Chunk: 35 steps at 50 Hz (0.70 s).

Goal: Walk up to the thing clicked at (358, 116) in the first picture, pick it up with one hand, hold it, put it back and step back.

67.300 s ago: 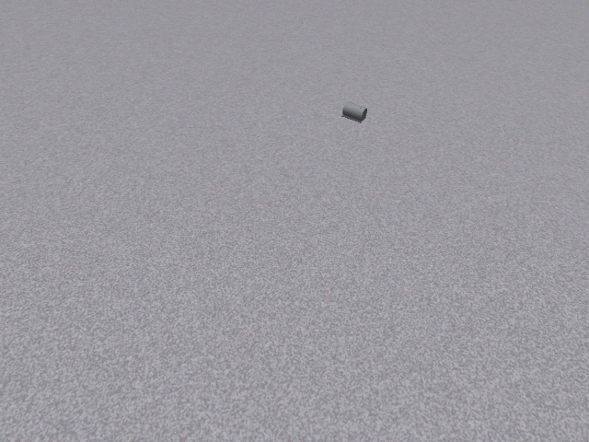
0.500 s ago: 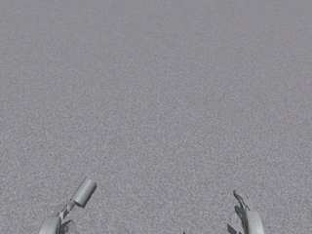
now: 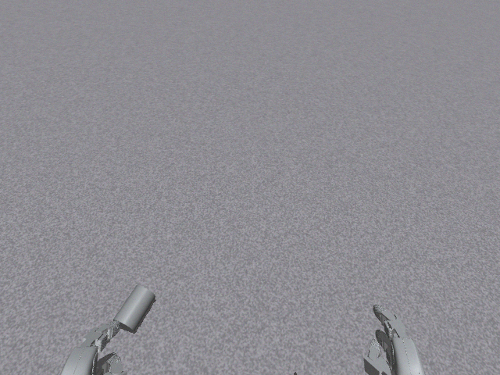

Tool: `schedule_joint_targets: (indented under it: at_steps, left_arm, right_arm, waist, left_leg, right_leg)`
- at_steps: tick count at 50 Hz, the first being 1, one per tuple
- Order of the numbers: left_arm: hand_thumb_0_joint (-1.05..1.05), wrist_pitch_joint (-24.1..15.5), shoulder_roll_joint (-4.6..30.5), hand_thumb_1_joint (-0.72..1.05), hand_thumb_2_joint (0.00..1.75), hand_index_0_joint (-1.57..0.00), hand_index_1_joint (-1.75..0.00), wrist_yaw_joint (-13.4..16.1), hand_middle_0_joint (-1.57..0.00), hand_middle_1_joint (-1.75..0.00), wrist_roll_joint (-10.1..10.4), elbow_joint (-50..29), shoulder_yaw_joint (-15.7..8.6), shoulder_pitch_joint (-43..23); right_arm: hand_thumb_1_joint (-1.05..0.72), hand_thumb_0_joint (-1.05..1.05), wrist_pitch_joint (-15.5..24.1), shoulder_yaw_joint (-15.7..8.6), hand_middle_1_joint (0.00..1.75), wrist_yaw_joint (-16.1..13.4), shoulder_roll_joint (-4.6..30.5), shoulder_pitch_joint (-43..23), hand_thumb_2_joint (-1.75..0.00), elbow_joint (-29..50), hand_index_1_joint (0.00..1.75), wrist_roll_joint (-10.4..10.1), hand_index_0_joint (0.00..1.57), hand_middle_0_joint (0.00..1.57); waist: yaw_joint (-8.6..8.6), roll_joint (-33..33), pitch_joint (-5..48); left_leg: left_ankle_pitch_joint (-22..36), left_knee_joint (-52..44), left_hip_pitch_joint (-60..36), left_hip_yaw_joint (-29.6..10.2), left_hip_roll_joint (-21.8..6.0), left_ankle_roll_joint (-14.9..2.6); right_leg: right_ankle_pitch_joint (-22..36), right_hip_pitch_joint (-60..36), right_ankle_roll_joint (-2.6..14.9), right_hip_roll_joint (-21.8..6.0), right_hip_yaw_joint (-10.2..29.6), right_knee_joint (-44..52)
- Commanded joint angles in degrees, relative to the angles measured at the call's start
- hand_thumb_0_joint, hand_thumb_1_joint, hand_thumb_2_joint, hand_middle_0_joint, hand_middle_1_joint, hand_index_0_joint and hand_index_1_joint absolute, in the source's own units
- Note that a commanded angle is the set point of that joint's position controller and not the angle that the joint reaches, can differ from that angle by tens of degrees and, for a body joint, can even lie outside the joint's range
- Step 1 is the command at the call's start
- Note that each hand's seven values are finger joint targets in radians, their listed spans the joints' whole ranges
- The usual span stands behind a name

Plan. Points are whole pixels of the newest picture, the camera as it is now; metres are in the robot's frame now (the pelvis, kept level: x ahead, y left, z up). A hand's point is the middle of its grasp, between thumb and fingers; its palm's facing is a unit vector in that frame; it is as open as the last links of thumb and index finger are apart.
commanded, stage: home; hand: left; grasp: from above
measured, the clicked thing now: (135, 307) +0.49 +0.38 -0.67
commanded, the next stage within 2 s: stand in 0.04 s
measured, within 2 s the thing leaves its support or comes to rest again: neither
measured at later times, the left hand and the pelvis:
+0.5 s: hand out of the picture +0.09 +0.25 -0.10, palm faces +0.05 -0.93 -0.36, open 7.4 cm; pelvis -0.01 +0.00 +0.04, yaw +1 degrees
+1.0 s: hand out of the picture +0.03 +0.24 -0.10, palm faces +0.07 -0.93 -0.35, open 7.4 cm; pelvis -0.01 -0.01 +0.06, yaw +3 degrees
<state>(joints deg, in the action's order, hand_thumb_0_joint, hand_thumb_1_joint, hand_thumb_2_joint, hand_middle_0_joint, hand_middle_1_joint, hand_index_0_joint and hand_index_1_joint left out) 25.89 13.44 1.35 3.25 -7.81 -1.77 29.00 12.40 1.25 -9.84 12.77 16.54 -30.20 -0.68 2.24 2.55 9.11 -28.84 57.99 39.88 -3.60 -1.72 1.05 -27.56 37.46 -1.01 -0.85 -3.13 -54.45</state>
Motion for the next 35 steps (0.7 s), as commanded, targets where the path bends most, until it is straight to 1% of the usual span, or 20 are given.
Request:
schedule_joint_targets:
  at_steps: [1,2,4,6,7,8,9,10,11,12,13,14,15,18,21,22,23,26,31,35]
  left_arm:
    - [0.0,-2.9,6.0,0.9,0.9,-0.2,-0.3,0.5,-0.2,-0.3,-0.3,-11.4,-3.6,-1.0]
    - [0.0,-2.7,5.5,0.9,0.9,-0.2,-0.3,0.5,-0.2,-0.3,-0.4,-10.4,-3.5,-0.3]
    - [0.0,-2.8,5.7,0.9,0.9,-0.2,-0.3,0.5,-0.2,-0.3,-0.3,-10.7,-3.6,-0.8]
    - [0.0,-3.0,5.6,0.9,0.9,-0.2,-0.3,0.4,-0.2,-0.3,-0.3,-11.7,-3.2,-1.3]
    - [0.0,-15.2,9.6,0.9,0.9,-0.2,-0.3,2.3,-0.2,-0.3,-6.9,8.4,-3.6,-17.5]
    - [0.0,-19.2,11.4,0.9,0.9,-0.2,-0.3,1.8,-0.2,-0.3,-7.4,19.4,-4.8,-13.3]
    - [0.0,-21.2,12.3,0.9,0.9,-0.2,-0.3,1.5,-0.2,-0.3,-7.6,21.8,-4.8,-13.1]
    - [0.0,-22.4,11.8,0.9,0.9,-0.2,-0.3,1.0,-0.2,-0.3,-7.3,23.1,-4.1,-14.0]
    - [0.0,-23.5,12.0,0.9,0.9,-0.2,-0.3,0.9,-0.2,-0.3,-7.3,25.5,-3.5,-14.1]
    - [0.0,-24.1,12.2,0.9,0.9,-0.2,-0.3,0.7,-0.2,-0.3,-7.1,27.7,-3.5,-15.8]
    - [0.0,-24.2,11.9,0.9,0.9,-0.2,-0.3,0.6,-0.2,-0.3,-6.9,29.9,-3.7,-15.8]
    - [0.0,-24.4,11.5,0.9,0.9,-0.2,-0.3,0.6,-0.2,-0.3,-6.4,32.1,-4.1,-16.2]
    - [0.0,-24.7,11.2,0.9,0.9,-0.2,-0.3,0.6,-0.2,-0.3,-6.1,34.3,-4.0,-16.4]
    - [0.0,-25.9,11.4,0.9,0.9,-0.2,-0.3,0.8,-0.2,-0.3,-6.1,40.3,-3.9,-18.1]
    - [0.0,-26.8,11.6,0.9,0.9,-0.2,-0.3,0.9,-0.2,-0.3,-6.1,44.9,-3.9,-18.6]
    - [0.0,-27.0,11.5,0.9,0.9,-0.2,-0.3,0.9,-0.2,-0.3,-6.0,46.3,-3.8,-19.3]
    - [0.0,-27.1,11.6,0.9,0.9,-0.2,-0.3,1.0,-0.2,-0.3,-5.8,47.6,-3.7,-19.0]
    - [0.0,-27.2,12.1,0.9,0.9,-0.2,-0.3,1.1,-0.2,-0.3,-5.7,51.6,-3.5,-19.4]
    - [0.0,-27.2,13.2,0.9,0.9,-0.2,-0.3,1.2,-0.2,-0.3,-5.4,57.0,-3.1,-19.9]
    - [0.0,-27.4,13.6,0.9,0.9,-0.2,-0.3,1.2,-0.2,-0.3,-5.2,60.4,-2.7,-19.9]
  right_arm:
    - [-0.9,0.0,3.5,-3.2,0.3,-1.0,7.3,-3.8,-0.9,9.2,0.3,0.0,0.2,0.2]
    - [-0.9,0.0,3.5,-3.0,0.3,-0.9,7.0,-3.9,-0.9,9.2,0.3,0.0,0.2,0.2]
    - [-0.9,0.0,3.4,-3.1,0.3,-1.1,7.1,-3.9,-0.9,9.3,0.3,0.0,0.2,0.2]
    - [-0.9,0.0,3.5,-3.0,0.3,-1.1,6.9,-3.7,-0.9,9.4,0.3,0.0,0.2,0.2]
    - [-0.9,0.0,-2.7,-5.0,0.3,2.3,13.4,-6.6,-0.9,-5.5,0.3,7.1,0.2,0.2]
    - [-0.9,0.0,-4.7,-6.0,0.3,4.0,13.7,-6.6,-0.9,-6.7,0.3,7.4,0.2,0.2]
    - [-0.9,0.0,-5.6,-5.9,0.3,5.0,13.9,-6.5,-0.9,-6.6,0.3,7.4,0.2,0.2]
    - [-0.9,0.0,-6.2,-5.7,0.3,5.9,13.3,-6.0,-0.9,-6.4,0.3,7.5,0.2,0.2]
    - [-0.9,0.0,-6.6,-5.4,0.3,6.8,12.7,-6.9,-0.9,-7.1,0.3,6.6,0.2,0.2]
    - [-0.9,0.0,-6.7,-5.4,0.3,7.8,12.2,-6.7,-0.9,-8.4,0.3,5.1,0.2,0.2]
    - [-0.9,0.0,-7.0,-5.7,0.3,8.5,12.6,-7.3,-0.9,-9.5,0.3,4.3,0.2,0.2]
    - [-0.9,0.0,-7.2,-5.9,0.3,8.8,13.0,-7.7,-0.9,-10.1,0.3,4.0,0.2,0.2]
    - [-0.9,0.0,-7.5,-6.3,0.3,9.1,13.1,-8.0,-0.9,-10.8,0.3,3.5,0.2,0.2]
    - [-0.9,0.0,-8.5,-6.5,0.3,9.3,13.1,-9.0,-0.9,-13.3,0.3,3.7,0.2,0.2]
    - [-0.9,0.0,-9.0,-6.8,0.3,9.1,13.7,-8.5,-0.9,-15.5,0.3,3.6,0.2,0.2]
    - [-0.9,0.0,-9.3,-6.8,0.3,9.0,13.8,-8.5,-0.9,-16.3,0.3,3.6,0.2,0.2]
    - [-0.9,0.0,-9.4,-6.9,0.3,8.9,14.1,-8.5,-0.9,-17.1,0.3,3.5,0.2,0.2]
    - [-0.9,0.0,-10.1,-6.8,0.3,8.7,14.4,-9.2,-0.9,-19.2,0.3,3.2,0.2,0.2]
    - [-0.9,0.0,-11.0,-6.6,0.3,8.6,14.9,-9.0,-0.9,-22.6,0.3,2.7,0.2,0.2]
    - [-0.9,0.0,-11.2,-6.4,0.3,8.6,15.0,-10.0,-0.9,-24.8,0.3,2.4,0.2,0.2]
  waist:
    - [0.01,0.0,5.8]
    - [-0.02,-0.2,4.6]
    - [0.24,-0.4,4.7]
    - [0.35,-0.9,6.0]
    - [-4.01,-4.3,-8.1]
    - [-3.01,-6.5,-2.8]
    - [-2.42,-7.2,-2.0]
    - [-1.6,-4.3,-3.9]
    - [-2.97,-1.7,-3.1]
    - [-3.2,-0.6,-2.0]
    - [-3.93,-2.3,-2.6]
    - [-4.13,-2.5,-1.8]
    - [-4.35,-2.2,-1.5]
    - [-4.2,-1.7,-3.2]
    - [-3.83,-1.4,-2.5]
    - [-3.5,-1.6,-4.1]
    - [-3.61,-1.6,-3.8]
    - [-3.38,-1.6,-6.4]
    - [-2.5,-2.0,-8.4]
    - [-3.05,-1.2,-8.6]
  left_leg:
    - [13.8,-9.1,-5.3,0.8,1.5,-1.68]
    - [13.3,-9.0,-4.8,1.2,1.6,-1.65]
    - [13.3,-8.7,-4.9,1.6,1.7,-1.78]
    - [14.0,-8.0,-5.1,1.7,1.8,-1.97]
    - [22.3,-12.8,-4.6,-0.3,0.8,-3.7]
    - [22.1,-13.4,-9.0,0.8,0.7,-4.47]
    - [21.3,-14.0,-11.2,0.2,0.5,-4.76]
    - [21.3,-15.5,-11.8,-0.3,0.6,-4.38]
    - [20.5,-17.2,-13.5,-1.3,0.7,-4.54]
    - [20.5,-18.7,-15.2,-1.4,0.4,-4.77]
    - [21.4,-19.0,-16.1,-1.0,0.4,-4.38]
    - [23.3,-19.3,-18.0,-1.5,0.0,-4.19]
    - [23.4,-19.6,-18.1,-2.1,0.0,-4.07]
    - [20.4,-22.9,-19.6,-3.4,-0.6,-4.48]
    - [25.5,-23.9,-23.2,-4.2,-1.2,-4.55]
    - [25.3,-25.4,-23.0,-4.6,-1.4,-4.41]
    - [25.6,-25.8,-24.4,-4.8,-1.7,-4.54]
    - [24.8,-28.4,-24.1,-5.6,-2.2,-4.4]
    - [20.7,-32.7,-25.8,-5.6,-2.4,-3.67]
    - [22.6,-34.5,-26.8,-5.9,-2.8,-3.24]
  right_leg:
    - [12.3,-3.9,0.88,2.0,-1.1,8.2]
    - [12.0,-3.7,0.86,2.0,-1.0,8.4]
    - [12.2,-3.6,0.74,1.8,-0.8,8.8]
    - [13.3,-4.2,0.58,1.6,-0.6,8.9]
    - [10.4,-15.9,2.4,-3.9,3.5,12.9]
    - [9.9,-16.7,4.65,-4.7,7.8,13.9]
    - [10.3,-15.9,5.4,-5.2,9.4,14.1]
    - [11.9,-14.3,4.86,-4.0,7.9,14.8]
    - [13.3,-17.2,4.34,-4.1,6.2,14.0]
    - [14.4,-18.8,3.39,-4.5,5.9,13.5]
    - [15.4,-18.8,3.39,-4.6,6.2,14.4]
    - [17.0,-18.8,3.05,-4.5,5.8,14.6]
    - [16.9,-19.9,2.81,-4.6,5.2,15.5]
    - [14.5,-20.8,2.35,-4.6,4.9,18.0]
    - [19.1,-22.6,2.29,-4.7,4.4,19.2]
    - [19.0,-22.6,2.22,-4.5,4.2,20.0]
    - [19.2,-23.0,2.41,-4.7,4.2,20.7]
    - [19.0,-24.7,2.3,-4.9,3.9,23.6]
    - [16.5,-27.1,2.16,-5.4,4.2,28.4]
    - [16.8,-29.9,1.98,-5.9,3.9,31.0]
